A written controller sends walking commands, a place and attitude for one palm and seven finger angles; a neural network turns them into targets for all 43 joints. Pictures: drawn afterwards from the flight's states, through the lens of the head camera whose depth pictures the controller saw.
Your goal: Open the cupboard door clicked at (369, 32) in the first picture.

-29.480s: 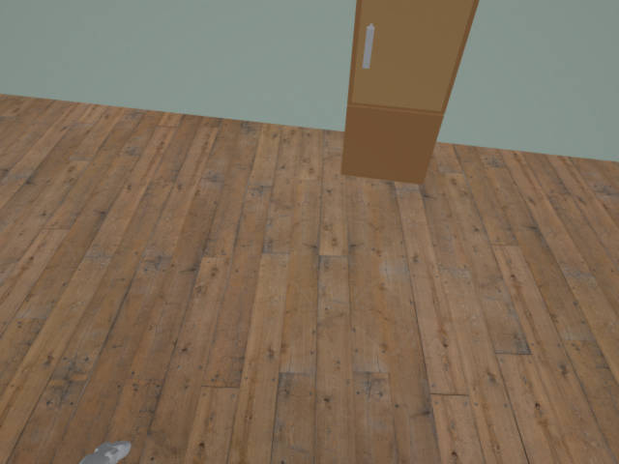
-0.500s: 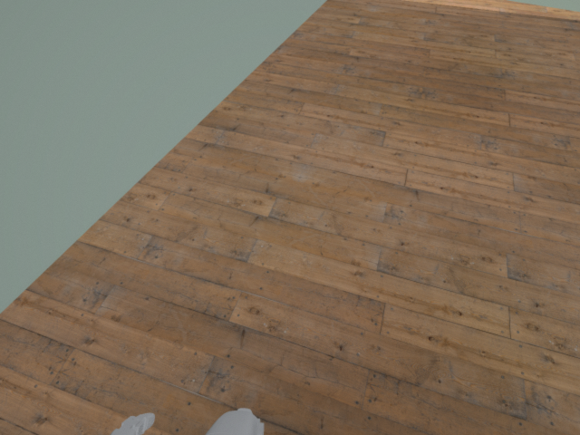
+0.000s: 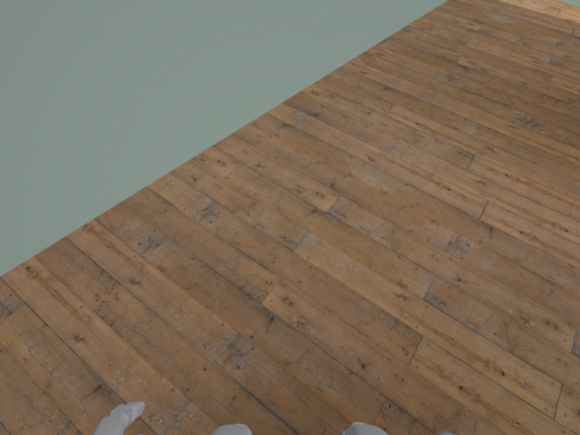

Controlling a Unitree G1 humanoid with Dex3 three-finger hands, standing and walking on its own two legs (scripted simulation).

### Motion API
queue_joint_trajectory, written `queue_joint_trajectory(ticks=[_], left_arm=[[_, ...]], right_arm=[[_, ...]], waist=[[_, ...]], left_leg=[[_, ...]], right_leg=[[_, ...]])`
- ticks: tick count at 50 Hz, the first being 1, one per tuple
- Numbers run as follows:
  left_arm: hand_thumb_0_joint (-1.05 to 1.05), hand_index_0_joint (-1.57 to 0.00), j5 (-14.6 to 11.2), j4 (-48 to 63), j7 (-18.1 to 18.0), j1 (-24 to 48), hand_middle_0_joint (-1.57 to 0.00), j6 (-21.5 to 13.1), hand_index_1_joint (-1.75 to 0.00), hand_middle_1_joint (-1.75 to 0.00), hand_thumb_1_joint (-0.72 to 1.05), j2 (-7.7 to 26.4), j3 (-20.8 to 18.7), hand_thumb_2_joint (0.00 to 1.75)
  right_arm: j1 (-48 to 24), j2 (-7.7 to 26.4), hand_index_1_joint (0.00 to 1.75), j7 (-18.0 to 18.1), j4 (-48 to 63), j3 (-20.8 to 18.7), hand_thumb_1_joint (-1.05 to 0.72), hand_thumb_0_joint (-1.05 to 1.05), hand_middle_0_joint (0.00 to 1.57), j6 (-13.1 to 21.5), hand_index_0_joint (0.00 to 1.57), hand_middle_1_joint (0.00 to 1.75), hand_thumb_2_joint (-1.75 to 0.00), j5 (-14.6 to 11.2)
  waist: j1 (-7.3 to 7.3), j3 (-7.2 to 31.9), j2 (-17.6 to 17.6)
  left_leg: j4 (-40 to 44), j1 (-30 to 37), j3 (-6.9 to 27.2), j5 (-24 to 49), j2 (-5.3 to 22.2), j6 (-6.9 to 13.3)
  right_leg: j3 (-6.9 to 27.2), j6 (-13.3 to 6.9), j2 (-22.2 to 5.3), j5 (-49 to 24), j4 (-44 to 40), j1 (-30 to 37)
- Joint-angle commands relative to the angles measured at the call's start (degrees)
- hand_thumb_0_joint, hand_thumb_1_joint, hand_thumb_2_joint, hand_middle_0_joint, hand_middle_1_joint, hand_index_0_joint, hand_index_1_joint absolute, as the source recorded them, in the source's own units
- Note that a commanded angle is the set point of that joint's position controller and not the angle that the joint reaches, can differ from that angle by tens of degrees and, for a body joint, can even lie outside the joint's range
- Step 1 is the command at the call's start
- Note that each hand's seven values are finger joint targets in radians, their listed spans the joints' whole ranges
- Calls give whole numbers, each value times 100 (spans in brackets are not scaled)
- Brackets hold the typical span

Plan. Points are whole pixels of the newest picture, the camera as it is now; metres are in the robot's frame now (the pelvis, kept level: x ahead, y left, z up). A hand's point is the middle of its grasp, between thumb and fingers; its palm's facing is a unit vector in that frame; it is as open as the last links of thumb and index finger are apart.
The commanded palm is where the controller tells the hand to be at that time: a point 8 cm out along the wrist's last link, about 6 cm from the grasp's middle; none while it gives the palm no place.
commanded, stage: turn to face it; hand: left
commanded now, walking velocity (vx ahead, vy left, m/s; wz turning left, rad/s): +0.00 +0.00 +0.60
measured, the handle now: out of the picture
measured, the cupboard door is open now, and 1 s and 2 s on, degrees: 46 46 46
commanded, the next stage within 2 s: none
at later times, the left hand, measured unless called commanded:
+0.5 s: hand out of the picture +0.02 +0.21 -0.18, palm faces +0.31 -0.93 -0.21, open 7.4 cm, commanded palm none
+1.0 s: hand out of the picture -0.02 +0.15 -0.16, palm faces +0.56 -0.80 -0.22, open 7.4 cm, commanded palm none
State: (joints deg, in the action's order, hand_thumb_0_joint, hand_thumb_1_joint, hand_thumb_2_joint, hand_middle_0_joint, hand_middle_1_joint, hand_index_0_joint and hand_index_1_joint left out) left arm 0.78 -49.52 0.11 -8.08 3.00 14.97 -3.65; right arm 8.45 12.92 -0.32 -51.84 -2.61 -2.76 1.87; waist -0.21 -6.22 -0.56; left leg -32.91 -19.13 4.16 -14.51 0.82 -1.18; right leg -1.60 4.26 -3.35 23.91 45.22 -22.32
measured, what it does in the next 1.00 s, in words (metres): steps on the spot, turning left: right foot, then left foot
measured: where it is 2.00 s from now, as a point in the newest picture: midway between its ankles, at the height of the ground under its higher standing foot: outside the picture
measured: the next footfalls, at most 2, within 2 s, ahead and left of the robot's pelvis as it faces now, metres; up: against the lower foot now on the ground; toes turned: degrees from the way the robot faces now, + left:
right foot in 0.04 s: +0.06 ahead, -0.15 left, +0.00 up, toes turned -1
left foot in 0.34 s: +0.04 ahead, +0.10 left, +0.00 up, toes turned +18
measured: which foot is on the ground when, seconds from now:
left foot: down 0.00-0.04, up 0.06-0.32, down 0.34-0.74, up 0.76-1.00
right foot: up 0.00-0.02, down 0.04-0.34, up 0.36-0.72, down 0.74-1.00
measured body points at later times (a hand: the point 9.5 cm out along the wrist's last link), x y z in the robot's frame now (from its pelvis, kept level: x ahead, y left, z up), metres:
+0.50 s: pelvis +0.01 -0.01 +0.00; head +0.06 +0.04 +0.44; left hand +0.01 +0.26 -0.16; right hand +0.19 -0.23 -0.12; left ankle +0.00 +0.09 -0.73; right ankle +0.02 -0.17 -0.66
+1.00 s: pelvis +0.03 -0.05 +0.01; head +0.07 -0.01 +0.45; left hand -0.05 +0.19 -0.14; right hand +0.26 -0.22 -0.13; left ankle -0.03 +0.05 -0.70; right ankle +0.08 -0.17 -0.73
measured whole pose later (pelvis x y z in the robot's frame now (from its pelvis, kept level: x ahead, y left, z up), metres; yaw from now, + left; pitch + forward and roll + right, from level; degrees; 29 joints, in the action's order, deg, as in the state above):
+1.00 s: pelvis +0.03 -0.05 +0.01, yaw +36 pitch +0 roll +2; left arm 1.5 -49.8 -0.6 -11.8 1.2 12.3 -1.9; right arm 8.1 14.1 -1.7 -52.4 -4.3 -4.1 0.8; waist -0.8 -6.8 3.0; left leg -45.0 -22.4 -3.9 -24.8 0.5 -3.3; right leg -8.2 2.0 -7.6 18.7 30.4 -11.4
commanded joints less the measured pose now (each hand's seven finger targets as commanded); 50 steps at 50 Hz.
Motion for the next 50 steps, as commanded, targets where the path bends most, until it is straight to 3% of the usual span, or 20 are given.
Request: queue_joint_trajectory(ticks=[1,2,3,5,7,11,15,16,17,18,20,24,31,34,35,37,39,42,47,50], left_arm=[[0,-20,82,185,-115,-1086,-20,-274,-30,-30,90,955,-281,90],[0,-20,126,270,-151,-1006,-20,-289,-30,-30,90,1410,-344,90],[0,-20,71,343,-175,-798,-20,-293,-30,-30,90,1306,-283,90],[0,-20,72,489,-169,-178,-20,-295,-30,-30,90,860,-193,90],[0,-20,71,507,-186,-131,-20,-298,-30,-30,90,713,-133,90],[0,-20,90,257,-186,-768,-20,-334,-30,-30,90,924,-215,90],[0,-20,19,243,-128,-609,-20,-294,-30,-30,90,1043,-263,90],[0,-20,-7,312,-104,-514,-20,-269,-30,-30,90,892,-238,90],[0,-20,-53,537,-71,-403,-20,-229,-30,-30,90,450,-153,90],[0,-20,1,693,-114,83,-20,-155,-30,-30,90,480,-95,90],[0,-20,36,623,-128,273,-20,-127,-30,-30,90,489,-136,90],[0,-20,18,363,-53,-2,-20,-103,-30,-30,90,429,-135,90],[0,-20,-11,440,-61,89,-20,-113,-30,-30,90,392,-105,90],[0,-20,-35,317,-92,-382,-20,-161,-30,-30,90,451,-138,90],[0,-20,-29,260,-120,-678,-20,-207,-30,-30,90,596,-194,90],[0,-20,104,320,-192,-762,-20,-273,-30,-30,90,1375,-321,90],[0,-20,65,517,-186,-67,-20,-272,-30,-30,90,1011,-185,90],[0,-20,38,527,-201,79,-20,-304,-30,-30,90,648,-103,90],[0,-20,85,250,-183,-699,-20,-324,-30,-30,90,1006,-224,90],[0,-20,36,227,-136,-628,-20,-302,-30,-30,90,1079,-255,90]], right_arm=[[-431,879,30,42,678,-381,-90,0,20,67,20,30,-90,-139],[-447,565,30,6,812,-332,-90,0,20,81,20,30,-90,-141],[-435,808,30,-27,783,-371,-90,0,20,55,20,30,-90,-96],[-229,681,30,-84,561,-373,-90,0,20,-4,20,30,-90,-70],[-218,559,30,-126,512,-308,-90,0,20,-20,20,30,-90,-99],[-606,330,30,-152,573,-179,-90,0,20,59,20,30,-90,-154],[-6,520,30,-125,449,-202,-90,0,20,109,20,30,-90,-130],[320,829,30,-119,393,-293,-90,0,20,145,20,30,-90,-115],[784,1518,30,-67,352,-472,-90,0,20,186,20,30,-90,-51],[1137,1741,30,7,203,-517,-90,0,20,138,20,30,-90,-47],[756,1472,30,87,298,-436,-90,0,20,182,20,30,-90,-24],[304,1202,30,160,384,-328,-90,0,20,230,20,30,-90,-53],[241,1287,30,106,366,-403,-90,0,20,145,20,30,-90,-20],[-27,1243,30,94,460,-434,-90,0,20,93,20,30,-90,-55],[-148,1128,30,83,524,-424,-90,0,20,82,20,30,-90,-96],[-240,614,30,21,725,-366,-90,0,20,94,20,30,-90,-141],[35,725,30,-78,620,-382,-90,0,20,28,20,30,-90,-75],[-34,626,30,-119,433,-344,-90,0,20,-40,20,30,-90,-90],[-557,361,30,-153,554,-207,-90,0,20,41,20,30,-90,-149],[-108,470,30,-125,462,-207,-90,0,20,99,20,30,-90,-137]], waist=[[440,835,741],[487,822,2169],[368,726,1817],[-4,619,1610],[-31,595,1724],[309,812,1181],[-13,1015,1009],[-208,1168,288],[-460,1312,-1612],[-629,1276,-1393],[-446,1076,-1107],[-130,999,-738],[-123,865,-972],[112,945,-837],[280,1001,-407],[425,783,1973],[-24,513,1164],[-95,469,1639],[295,747,1172],[57,974,1117]], left_leg=[[-544,-1340,355,-687,48,197],[-2195,-1697,-388,-2047,-510,-121],[-3261,-1520,-50,-2082,-113,-26],[-3764,-1422,-227,-1407,49,-102],[-3161,-1249,-498,-1316,137,-227],[-1336,-816,-972,-1287,-19,-244],[348,537,-1062,21,-124,-103],[802,1417,-433,974,325,97],[1098,2183,1813,2943,1997,947],[1097,2010,2222,3709,2433,1558],[1220,1361,1853,2403,1892,1424],[1152,1199,1116,2344,1260,1026],[1255,620,1513,1300,1080,1000],[920,39,1601,1095,842,826],[592,-429,1455,582,562,589],[-2019,-1779,-166,-1989,-576,-124],[-3378,-1369,-26,-1483,-126,-57],[-3190,-1350,-387,-1177,84,-254],[-1172,-715,-928,-1221,-84,-248],[66,239,-1064,-266,-212,-142]], right_leg=[[969,-341,-851,-385,-2800,2045],[2575,-1000,-2359,-612,-3397,1773],[2311,-1293,-2476,-749,-3288,1158],[1338,-1130,-1725,-1176,-2945,921],[370,-1022,-1475,-2727,-2579,1198],[52,-1028,-1608,-4266,-1996,2079],[-400,-604,-1516,-3639,-1202,1470],[-618,-308,-1311,-2774,-411,676],[-853,179,-464,720,951,-925],[-145,115,-299,1541,1827,-1282],[176,36,-355,828,2181,-1286],[200,87,-175,37,1751,-923],[72,-7,186,105,70,18],[-10,-83,355,-485,-1249,1116],[102,-130,184,-880,-2138,1795],[2612,-1138,-2386,-628,-3419,1969],[1595,-1345,-1991,-701,-3181,858],[412,-1099,-1401,-2852,-2642,1292],[151,-1068,-1589,-4193,-1994,2054],[-207,-717,-1478,-4013,-1343,1749]])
